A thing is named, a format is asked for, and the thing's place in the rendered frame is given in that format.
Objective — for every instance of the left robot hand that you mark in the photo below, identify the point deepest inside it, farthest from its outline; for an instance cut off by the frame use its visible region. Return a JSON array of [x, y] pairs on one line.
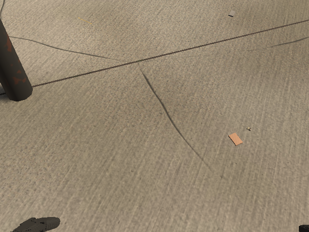
[[41, 224]]

